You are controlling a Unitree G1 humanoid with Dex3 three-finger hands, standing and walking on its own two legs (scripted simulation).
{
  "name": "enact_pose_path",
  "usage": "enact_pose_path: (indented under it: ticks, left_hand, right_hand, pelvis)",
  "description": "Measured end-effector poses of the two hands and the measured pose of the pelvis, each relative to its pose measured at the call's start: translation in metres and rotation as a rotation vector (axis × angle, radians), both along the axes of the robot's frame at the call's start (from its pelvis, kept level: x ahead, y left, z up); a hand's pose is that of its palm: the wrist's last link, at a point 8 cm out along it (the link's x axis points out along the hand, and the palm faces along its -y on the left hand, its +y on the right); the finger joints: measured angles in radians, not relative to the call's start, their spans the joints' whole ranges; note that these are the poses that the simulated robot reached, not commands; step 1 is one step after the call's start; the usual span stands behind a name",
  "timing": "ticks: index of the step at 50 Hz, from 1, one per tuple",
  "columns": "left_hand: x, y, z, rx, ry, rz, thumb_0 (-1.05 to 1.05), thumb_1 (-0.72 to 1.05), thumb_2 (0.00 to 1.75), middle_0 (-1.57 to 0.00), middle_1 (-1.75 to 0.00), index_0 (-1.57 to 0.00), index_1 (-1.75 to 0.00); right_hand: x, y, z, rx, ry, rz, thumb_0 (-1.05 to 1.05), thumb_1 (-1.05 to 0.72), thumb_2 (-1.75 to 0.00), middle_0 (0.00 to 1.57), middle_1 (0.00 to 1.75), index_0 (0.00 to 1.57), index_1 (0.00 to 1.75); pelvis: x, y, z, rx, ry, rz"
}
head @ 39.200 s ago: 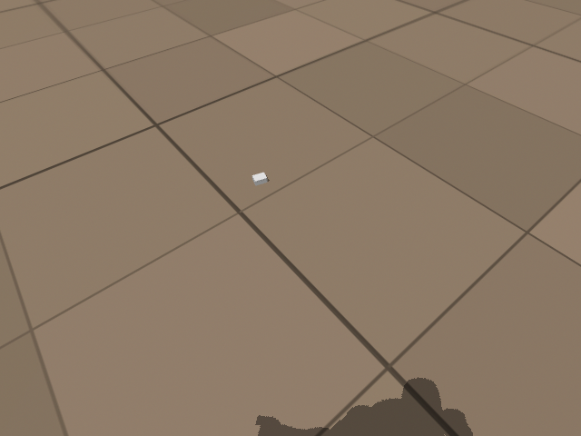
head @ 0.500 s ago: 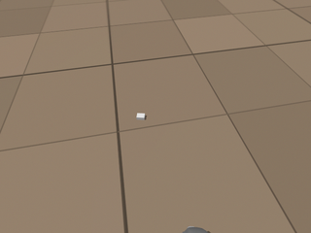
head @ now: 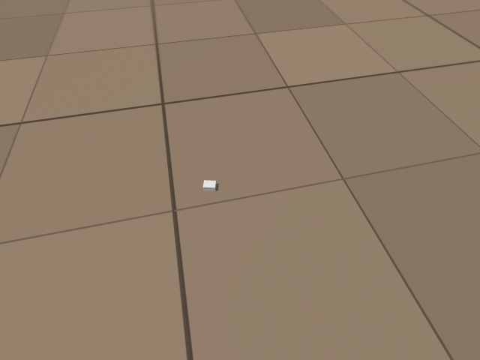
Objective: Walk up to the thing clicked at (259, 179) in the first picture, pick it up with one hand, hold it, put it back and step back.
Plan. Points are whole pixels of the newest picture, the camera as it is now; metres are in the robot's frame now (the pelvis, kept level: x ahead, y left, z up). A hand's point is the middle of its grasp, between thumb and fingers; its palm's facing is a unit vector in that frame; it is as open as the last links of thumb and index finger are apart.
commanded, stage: step back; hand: left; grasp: from above
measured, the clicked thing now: (209, 185) +1.04 +0.23 -0.75
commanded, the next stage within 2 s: stand in 0.28 s
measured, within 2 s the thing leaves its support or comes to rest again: neither
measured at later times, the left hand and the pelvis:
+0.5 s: hand out of the picture +0.13 +0.25 -0.13, palm faces -0.03 -0.94 -0.34, open 7.3 cm; pelvis +0.01 +0.01 +0.02, yaw +0 degrees
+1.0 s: hand out of the picture +0.05 +0.25 -0.14, palm faces -0.02 -0.94 -0.35, open 7.3 cm; pelvis -0.01 +0.00 +0.02, yaw +0 degrees
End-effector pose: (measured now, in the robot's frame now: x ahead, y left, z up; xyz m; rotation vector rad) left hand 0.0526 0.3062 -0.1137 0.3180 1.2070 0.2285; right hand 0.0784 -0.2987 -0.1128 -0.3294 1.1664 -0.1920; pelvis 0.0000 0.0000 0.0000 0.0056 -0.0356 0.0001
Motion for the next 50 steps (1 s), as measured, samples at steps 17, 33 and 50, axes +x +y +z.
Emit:
enact_pose_path:
  ticks: [17, 33, 50]
  left_hand:
    - [0.073, -0.001, 0.016, 0.008, -0.085, -0.054, 0.0, 0.91, 0.9, -0.2, -0.3, -0.21, -0.3]
    - [0.038, -0.014, 0.013, -0.032, -0.003, -0.04, 0.0, 0.9, 0.9, -0.2, -0.3, -0.21, -0.3]
    - [-0.004, -0.012, 0.015, -0.013, 0.054, -0.007, 0.0, 0.91, 0.9, -0.2, -0.3, -0.21, -0.3]
  right_hand:
    - [0.037, 0.011, 0.007, 0.022, -0.037, -0.039, 0.0, -0.9, -0.9, 0.2, 0.3, 0.2, 0.3]
    - [0.009, 0.007, 0.013, 0.026, 0.015, -0.039, 0.0, -0.9, -0.9, 0.2, 0.3, 0.2, 0.3]
    - [-0.018, 0.0, 0.008, 0.033, 0.068, -0.035, 0.0, -0.9, -0.9, 0.2, 0.3, 0.2, 0.3]
  pelvis:
    - [0.017, 0.006, 0.009, -0.005, 0.0, -0.009]
    - [0.003, 0.002, 0.019, -0.004, -0.011, -0.001]
    - [-0.007, -0.004, 0.02, -0.007, -0.007, 0.007]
